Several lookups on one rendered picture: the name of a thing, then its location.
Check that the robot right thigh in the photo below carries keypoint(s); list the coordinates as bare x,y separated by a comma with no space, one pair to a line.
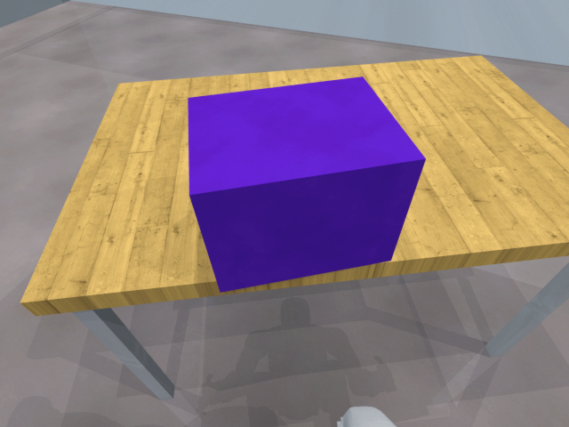
364,417

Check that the table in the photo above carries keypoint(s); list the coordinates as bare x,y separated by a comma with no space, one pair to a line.
494,189

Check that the carton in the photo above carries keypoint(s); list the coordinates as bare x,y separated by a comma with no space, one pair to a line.
298,180

